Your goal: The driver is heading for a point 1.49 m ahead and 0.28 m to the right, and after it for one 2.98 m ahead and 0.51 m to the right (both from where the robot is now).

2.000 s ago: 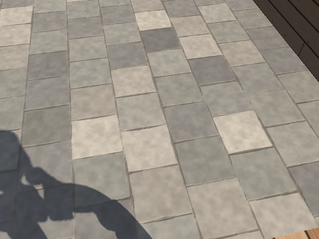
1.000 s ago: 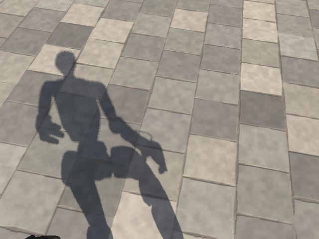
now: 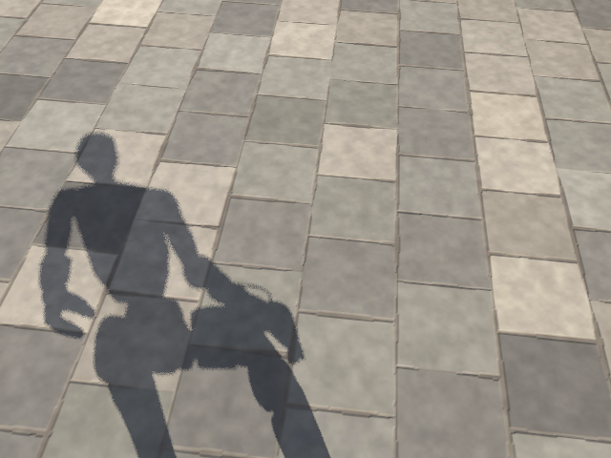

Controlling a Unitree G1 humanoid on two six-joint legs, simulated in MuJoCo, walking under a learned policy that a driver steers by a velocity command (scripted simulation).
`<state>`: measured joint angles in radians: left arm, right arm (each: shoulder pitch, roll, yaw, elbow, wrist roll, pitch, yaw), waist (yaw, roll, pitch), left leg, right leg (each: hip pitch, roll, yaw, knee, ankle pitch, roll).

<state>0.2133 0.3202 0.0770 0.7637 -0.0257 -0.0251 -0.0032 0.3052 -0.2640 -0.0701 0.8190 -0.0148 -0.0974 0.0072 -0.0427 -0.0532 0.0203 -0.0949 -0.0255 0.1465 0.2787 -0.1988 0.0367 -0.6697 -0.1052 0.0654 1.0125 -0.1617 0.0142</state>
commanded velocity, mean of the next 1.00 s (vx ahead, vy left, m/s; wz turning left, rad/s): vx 0.50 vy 0.00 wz -0.35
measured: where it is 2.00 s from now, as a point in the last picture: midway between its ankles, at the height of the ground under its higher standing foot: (409, 239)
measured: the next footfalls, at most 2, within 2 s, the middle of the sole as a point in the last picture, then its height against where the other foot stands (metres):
right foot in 0.24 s outside the picture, level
left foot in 0.76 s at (317, 395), level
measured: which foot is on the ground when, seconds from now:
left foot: down 0.00-0.24, up 0.26-0.74, down 0.76-1.00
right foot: up 0.00-0.22, down 0.24-0.76, up 0.78-1.00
